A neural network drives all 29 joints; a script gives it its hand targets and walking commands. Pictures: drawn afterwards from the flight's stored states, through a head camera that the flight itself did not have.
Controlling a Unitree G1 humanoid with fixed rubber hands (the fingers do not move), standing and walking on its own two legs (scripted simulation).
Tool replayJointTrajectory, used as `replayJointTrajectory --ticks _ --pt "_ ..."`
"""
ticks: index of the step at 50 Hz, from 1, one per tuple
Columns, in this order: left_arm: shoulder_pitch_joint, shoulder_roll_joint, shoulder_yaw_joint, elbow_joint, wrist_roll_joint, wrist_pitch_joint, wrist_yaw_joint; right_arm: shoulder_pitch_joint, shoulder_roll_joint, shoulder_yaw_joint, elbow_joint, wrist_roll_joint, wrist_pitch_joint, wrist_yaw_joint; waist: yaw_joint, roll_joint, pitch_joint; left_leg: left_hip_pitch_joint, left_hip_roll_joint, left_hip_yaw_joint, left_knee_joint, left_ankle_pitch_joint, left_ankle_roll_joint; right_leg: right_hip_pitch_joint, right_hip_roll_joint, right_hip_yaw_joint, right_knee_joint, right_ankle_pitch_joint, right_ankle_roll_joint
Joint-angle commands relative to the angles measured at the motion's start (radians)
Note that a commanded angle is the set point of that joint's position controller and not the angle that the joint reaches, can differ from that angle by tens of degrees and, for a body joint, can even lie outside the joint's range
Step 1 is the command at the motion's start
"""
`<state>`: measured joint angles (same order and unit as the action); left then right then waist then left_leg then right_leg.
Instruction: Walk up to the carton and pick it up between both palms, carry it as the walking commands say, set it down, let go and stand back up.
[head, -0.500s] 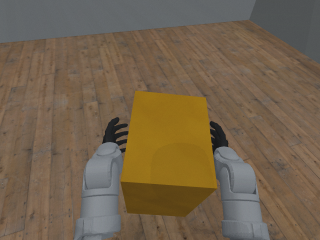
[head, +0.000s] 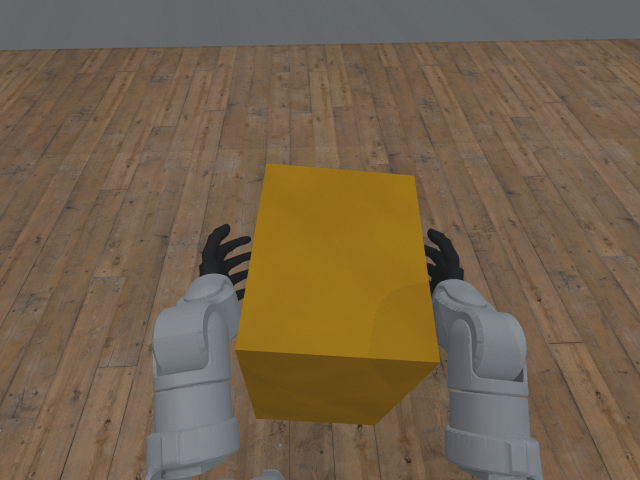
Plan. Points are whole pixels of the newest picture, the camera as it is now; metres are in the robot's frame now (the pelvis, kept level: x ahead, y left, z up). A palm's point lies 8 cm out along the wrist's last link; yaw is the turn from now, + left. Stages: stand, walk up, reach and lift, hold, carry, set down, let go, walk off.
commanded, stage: carry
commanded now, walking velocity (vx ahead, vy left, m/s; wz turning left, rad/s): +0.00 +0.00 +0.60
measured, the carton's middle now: (327, 309) +0.33 +0.00 +0.03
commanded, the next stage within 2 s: none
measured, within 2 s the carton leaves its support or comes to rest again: neither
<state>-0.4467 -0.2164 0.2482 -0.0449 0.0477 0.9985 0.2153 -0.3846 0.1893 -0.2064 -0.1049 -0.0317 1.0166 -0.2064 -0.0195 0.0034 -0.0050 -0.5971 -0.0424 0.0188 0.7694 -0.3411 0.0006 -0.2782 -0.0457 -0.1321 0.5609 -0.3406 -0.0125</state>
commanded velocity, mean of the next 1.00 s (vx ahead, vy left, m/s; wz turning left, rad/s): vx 0.00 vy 0.00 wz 0.60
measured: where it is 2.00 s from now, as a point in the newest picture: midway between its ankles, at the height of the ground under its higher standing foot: outside the picture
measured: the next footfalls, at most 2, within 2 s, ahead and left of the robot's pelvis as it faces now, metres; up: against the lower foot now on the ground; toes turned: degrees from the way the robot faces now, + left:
left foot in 0.20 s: +0.06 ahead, +0.16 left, +0.00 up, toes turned +16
right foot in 0.52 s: +0.04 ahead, -0.06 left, +0.00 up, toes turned +12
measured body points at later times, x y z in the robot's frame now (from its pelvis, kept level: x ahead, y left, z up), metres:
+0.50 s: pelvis -0.05 +0.03 -0.01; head +0.00 +0.05 +0.44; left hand +0.25 +0.28 +0.08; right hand +0.33 +0.03 +0.08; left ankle +0.02 +0.15 -0.73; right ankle +0.00 -0.08 -0.72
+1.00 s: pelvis -0.11 +0.06 +0.00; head -0.09 +0.09 +0.45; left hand +0.08 +0.39 +0.07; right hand +0.23 +0.17 +0.08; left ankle -0.11 +0.17 -0.73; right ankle -0.04 -0.05 -0.67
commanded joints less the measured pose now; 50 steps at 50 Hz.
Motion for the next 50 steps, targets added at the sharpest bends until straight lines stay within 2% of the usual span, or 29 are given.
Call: replayJointTrajectory --ticks 1,6,8,9,10,11,12,13,15,18,22,25,26,27,28,29,30,31,33,34,37,39,40,41,42,43,45,47,50 --pt "-0.518 -0.703 -0.597 -0.167 -0.162 -0.040 -0.019 -0.669 0.800 0.652 -0.109 0.223 -0.043 0.028 0.034 -0.110 -0.391 -0.059 0.076 0.059 0.168 -0.017 -0.011 0.291 -0.326 0.148 -0.081 0.690 -0.100" --pt "-0.506 -0.666 -0.576 -0.125 -0.146 -0.043 -0.011 -0.656 0.768 0.641 -0.060 0.224 -0.040 0.020 0.037 -0.234 -0.451 0.081 0.035 0.139 -0.062 -0.023 -0.016 0.312 -0.298 0.025 -0.007 0.712 -0.056" --pt "-0.462 -0.670 -0.574 -0.095 -0.138 -0.037 -0.011 -0.608 0.764 0.629 -0.038 0.213 -0.034 0.022 0.015 -0.209 -0.476 0.210 0.011 0.175 -0.285 0.111 -0.006 0.298 -0.271 -0.043 0.108 0.746 -0.011" --pt "-0.415 -0.673 -0.578 -0.085 -0.135 -0.032 -0.012 -0.554 0.766 0.618 -0.031 0.206 -0.030 0.026 -0.002 -0.168 -0.512 0.370 0.041 0.145 -0.347 0.249 0.004 0.200 -0.253 -0.069 0.194 0.698 0.035" --pt "-0.416 -0.672 -0.587 -0.090 -0.140 -0.030 -0.016 -0.537 0.762 0.603 -0.029 0.203 -0.029 0.031 -0.014 -0.046 -0.535 0.565 0.154 -0.022 -0.326 0.580 0.041 -0.003 -0.212 -0.053 0.313 0.414 0.085" --pt "-0.468 -0.681 -0.600 -0.095 -0.152 -0.029 -0.021 -0.581 0.743 0.588 -0.019 0.199 -0.033 0.032 0.004 0.221 -0.538 0.762 0.371 -0.302 -0.256 1.235 0.118 -0.280 -0.101 -0.069 0.477 -0.177 0.121" --pt "-0.615 -0.666 -0.622 -0.119 -0.189 -0.031 -0.025 -0.624 0.728 0.559 0.015 0.179 -0.040 0.026 -0.006 0.341 -0.578 0.796 0.420 -0.408 -0.206 1.375 0.234 -0.369 -0.071 0.036 0.561 -0.348 0.125" --pt "-0.587 -0.688 -0.631 -0.101 -0.197 -0.030 -0.032 -0.572 0.744 0.561 0.005 0.160 -0.038 0.024 -0.008 0.237 -0.566 0.738 0.398 -0.362 -0.222 1.179 0.235 -0.369 -0.083 0.080 0.581 -0.343 0.125" --pt "-0.593 -0.745 -0.662 -0.122 -0.236 -0.041 -0.050 -0.573 0.773 0.565 -0.046 0.164 -0.055 0.030 -0.007 0.148 -0.560 0.670 0.340 -0.268 -0.264 0.921 0.205 -0.345 -0.072 0.080 0.519 -0.250 0.109" --pt "-0.720 -0.763 -0.699 -0.169 -0.280 -0.072 -0.065 -0.649 0.772 0.564 -0.082 0.150 -0.086 0.029 -0.010 0.132 -0.559 0.569 0.287 -0.230 -0.320 0.658 0.179 -0.262 -0.036 0.058 0.408 -0.151 0.102" --pt "-0.666 -0.744 -0.711 -0.134 -0.274 -0.076 -0.056 -0.589 0.739 0.571 -0.046 0.119 -0.090 0.014 -0.015 0.144 -0.581 0.478 0.272 -0.270 -0.388 0.369 0.153 -0.120 0.005 0.048 0.228 -0.108 0.083" --pt "-0.587 -0.742 -0.687 -0.109 -0.249 -0.063 -0.052 -0.578 0.732 0.584 -0.045 0.124 -0.077 0.011 0.017 0.116 -0.576 0.296 0.199 -0.206 -0.335 0.265 0.072 0.156 0.001 0.033 -0.095 0.007 0.049" --pt "-0.577 -0.733 -0.667 -0.099 -0.238 -0.058 -0.050 -0.595 0.729 0.590 -0.046 0.128 -0.072 0.009 0.026 0.049 -0.568 0.170 0.142 -0.151 -0.269 0.201 0.021 0.292 -0.095 0.108 -0.170 0.037 0.019" --pt "-0.558 -0.721 -0.649 -0.087 -0.224 -0.053 -0.048 -0.583 0.737 0.597 -0.046 0.129 -0.064 0.009 0.022 -0.178 -0.517 0.048 0.048 -0.035 -0.070 0.062 -0.011 0.334 -0.306 0.309 -0.235 0.179 -0.039" --pt "-0.617 -0.717 -0.653 -0.051 -0.204 -0.057 -0.036 -0.696 0.727 0.610 -0.042 0.137 -0.062 0.006 0.033 -0.330 -0.473 -0.081 0.037 0.038 0.091 -0.177 -0.022 0.305 -0.467 0.387 -0.204 0.368 -0.158" --pt "-0.510 -0.725 -0.646 -0.060 -0.185 -0.044 -0.041 -0.639 0.753 0.622 -0.050 0.151 -0.050 0.017 0.035 -0.242 -0.422 -0.097 0.102 0.004 0.207 -0.175 -0.023 0.251 -0.483 0.349 -0.196 0.418 -0.194" --pt "-0.529 -0.716 -0.636 -0.085 -0.187 -0.042 -0.048 -0.651 0.766 0.620 -0.050 0.168 -0.047 0.028 0.039 -0.126 -0.398 -0.104 0.090 0.025 0.243 -0.149 -0.029 0.236 -0.439 0.296 -0.186 0.462 -0.180" --pt "-0.563 -0.704 -0.621 -0.089 -0.178 -0.044 -0.046 -0.693 0.772 0.627 -0.047 0.188 -0.046 0.035 0.039 -0.088 -0.396 -0.098 0.096 0.028 0.233 -0.117 -0.025 0.243 -0.406 0.239 -0.161 0.493 -0.153" --pt "-0.457 -0.702 -0.610 -0.150 -0.174 -0.042 -0.045 -0.571 0.793 0.640 -0.072 0.214 -0.039 0.046 0.038 -0.135 -0.426 -0.041 0.083 0.062 0.163 -0.063 -0.017 0.273 -0.350 0.111 -0.101 0.629 -0.109" --pt "-0.554 -0.687 -0.600 -0.152 -0.182 -0.050 -0.040 -0.662 0.789 0.641 -0.065 0.227 -0.045 0.042 0.039 -0.167 -0.451 0.000 0.065 0.087 0.121 -0.065 -0.018 0.281 -0.337 0.064 -0.081 0.655 -0.092" --pt "-0.563 -0.668 -0.587 -0.092 -0.160 -0.043 -0.023 -0.697 0.761 0.626 -0.024 0.216 -0.040 0.025 0.036 -0.237 -0.467 0.124 0.041 0.147 -0.030 -0.043 -0.017 0.229 -0.338 -0.014 -0.058 0.557 -0.066" --pt "-0.522 -0.669 -0.588 -0.062 -0.152 -0.028 -0.018 -0.644 0.756 0.606 0.005 0.205 -0.028 0.022 0.010 -0.216 -0.475 0.250 0.029 0.173 -0.276 0.104 -0.004 0.201 -0.314 -0.074 0.029 0.502 -0.015" --pt "-0.502 -0.668 -0.589 -0.043 -0.148 -0.021 -0.017 -0.614 0.751 0.588 0.027 0.197 -0.022 0.024 0.000 -0.148 -0.495 0.382 0.053 0.142 -0.371 0.213 0.001 0.127 -0.281 -0.101 0.104 0.423 0.031" --pt "-0.481 -0.669 -0.595 -0.038 -0.148 -0.014 -0.020 -0.572 0.743 0.564 0.041 0.189 -0.016 0.029 -0.009 -0.020 -0.494 0.547 0.156 -0.003 -0.367 0.427 0.027 -0.057 -0.244 -0.097 0.213 0.189 0.080" --pt "-0.507 -0.675 -0.597 -0.037 -0.152 -0.011 -0.023 -0.590 0.725 0.550 0.052 0.185 -0.017 0.033 -0.001 0.221 -0.480 0.710 0.367 -0.295 -0.328 0.955 0.102 -0.319 -0.137 -0.110 0.400 -0.275 0.125" --pt "-0.628 -0.668 -0.613 -0.068 -0.187 -0.014 -0.030 -0.620 0.716 0.533 0.073 0.167 -0.028 0.030 -0.006 0.314 -0.498 0.697 0.431 -0.419 -0.274 1.105 0.219 -0.383 -0.099 0.004 0.523 -0.357 0.135" --pt "-0.651 -0.740 -0.641 -0.070 -0.221 -0.024 -0.044 -0.633 0.757 0.551 0.015 0.162 -0.036 0.032 -0.001 0.167 -0.508 0.628 0.360 -0.291 -0.309 0.788 0.197 -0.370 -0.097 0.058 0.570 -0.255 0.123" --pt "-0.676 -0.774 -0.672 -0.095 -0.261 -0.035 -0.058 -0.636 0.760 0.542 -0.037 0.159 -0.054 0.037 0.000 0.148 -0.516 0.589 0.297 -0.222 -0.335 0.640 0.177 -0.345 -0.081 0.058 0.526 -0.141 0.109" --pt "-0.742 -0.786 -0.711 -0.126 -0.288 -0.057 -0.060 -0.671 0.747 0.546 -0.060 0.143 -0.079 0.029 -0.004 0.128 -0.546 0.581 0.269 -0.220 -0.368 0.488 0.163 -0.287 -0.050 0.063 0.445 -0.112 0.106"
